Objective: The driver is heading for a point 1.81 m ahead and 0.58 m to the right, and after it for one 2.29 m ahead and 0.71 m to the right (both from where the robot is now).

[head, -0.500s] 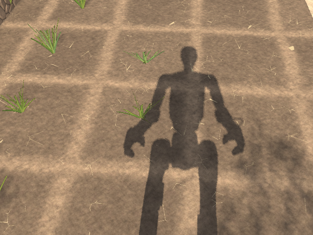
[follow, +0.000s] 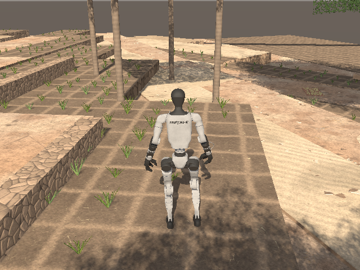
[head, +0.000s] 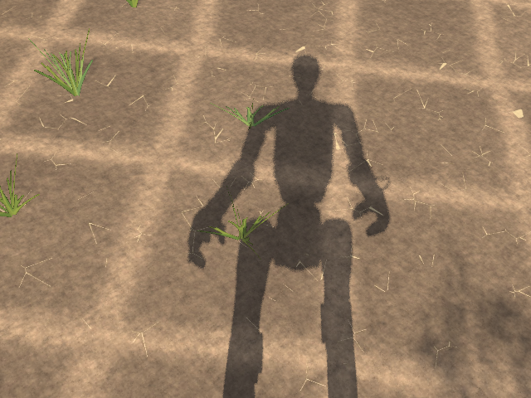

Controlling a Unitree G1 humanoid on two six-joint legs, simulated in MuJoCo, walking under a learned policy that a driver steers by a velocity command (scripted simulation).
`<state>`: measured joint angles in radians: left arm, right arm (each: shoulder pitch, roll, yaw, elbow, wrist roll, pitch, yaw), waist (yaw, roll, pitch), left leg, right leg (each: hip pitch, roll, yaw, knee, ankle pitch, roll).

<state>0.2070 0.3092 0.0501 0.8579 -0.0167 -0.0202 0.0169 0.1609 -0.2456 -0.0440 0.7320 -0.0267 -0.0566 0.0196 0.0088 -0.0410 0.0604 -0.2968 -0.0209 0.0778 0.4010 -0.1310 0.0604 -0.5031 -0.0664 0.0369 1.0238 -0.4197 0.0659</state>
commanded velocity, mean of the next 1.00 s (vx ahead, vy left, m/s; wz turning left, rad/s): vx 0.04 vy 0.00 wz -0.48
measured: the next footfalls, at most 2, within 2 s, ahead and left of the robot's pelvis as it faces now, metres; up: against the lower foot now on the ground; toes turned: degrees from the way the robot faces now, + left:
right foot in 0.28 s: +0.11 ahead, -0.15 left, +0.00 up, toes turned -12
left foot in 0.74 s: +0.19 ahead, +0.07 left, +0.00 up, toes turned -31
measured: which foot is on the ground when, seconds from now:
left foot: down 0.00-0.28, up 0.30-0.72, down 0.74-1.00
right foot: up 0.00-0.26, down 0.28-0.74, up 0.76-1.00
